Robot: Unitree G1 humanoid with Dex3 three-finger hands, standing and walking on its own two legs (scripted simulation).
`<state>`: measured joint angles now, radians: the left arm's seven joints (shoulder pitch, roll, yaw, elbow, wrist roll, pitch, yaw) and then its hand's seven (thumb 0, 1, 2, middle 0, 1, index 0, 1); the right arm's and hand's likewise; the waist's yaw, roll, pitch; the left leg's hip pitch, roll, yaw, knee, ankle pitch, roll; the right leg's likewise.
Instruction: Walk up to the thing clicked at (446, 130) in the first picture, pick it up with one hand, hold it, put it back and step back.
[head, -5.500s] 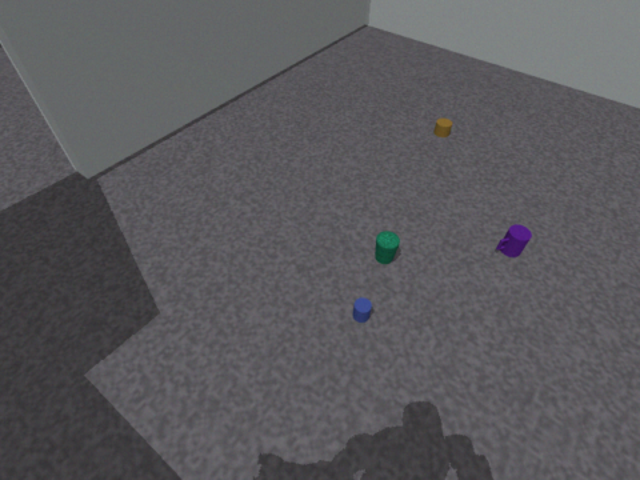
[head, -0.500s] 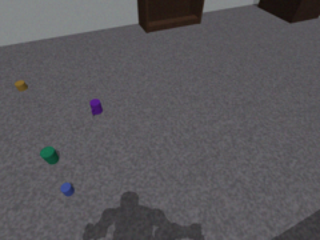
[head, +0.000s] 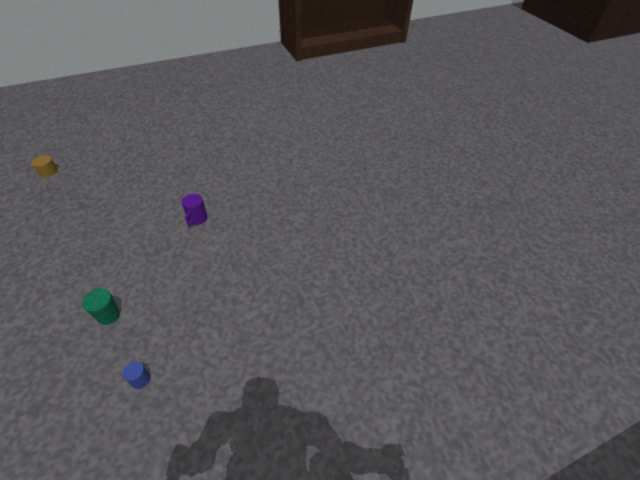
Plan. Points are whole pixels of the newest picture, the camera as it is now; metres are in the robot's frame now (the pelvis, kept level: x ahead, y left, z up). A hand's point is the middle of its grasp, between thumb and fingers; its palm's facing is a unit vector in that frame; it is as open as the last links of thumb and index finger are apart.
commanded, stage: stand
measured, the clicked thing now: (45, 166) +1.57 +1.33 -0.75
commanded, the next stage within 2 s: walk up in 0.40 s
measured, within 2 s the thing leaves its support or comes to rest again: neither
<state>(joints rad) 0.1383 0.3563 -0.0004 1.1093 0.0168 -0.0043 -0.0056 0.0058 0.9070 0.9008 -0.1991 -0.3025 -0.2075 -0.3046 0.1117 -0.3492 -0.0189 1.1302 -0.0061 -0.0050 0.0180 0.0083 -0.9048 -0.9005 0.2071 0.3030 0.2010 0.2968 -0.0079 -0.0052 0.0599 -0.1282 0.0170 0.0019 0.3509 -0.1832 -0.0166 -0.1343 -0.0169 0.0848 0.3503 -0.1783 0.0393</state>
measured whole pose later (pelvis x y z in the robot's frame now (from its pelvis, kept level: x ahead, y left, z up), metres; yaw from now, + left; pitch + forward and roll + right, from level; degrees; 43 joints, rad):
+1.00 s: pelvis +0.17 -0.05 -0.01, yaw +0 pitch -2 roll -2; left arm 0.34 0.40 0.08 0.94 0.03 -0.07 -0.05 0.01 0.90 0.90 -0.20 -0.30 -0.21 -0.31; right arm 0.25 -0.42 -0.08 0.96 -0.03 -0.01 0.11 0.01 -0.91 -0.90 0.21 0.30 0.20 0.30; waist 0.03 0.05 0.06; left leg -0.50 0.08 -0.04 0.70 -0.18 -0.01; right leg 0.01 0.02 -0.11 0.34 -0.31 -0.02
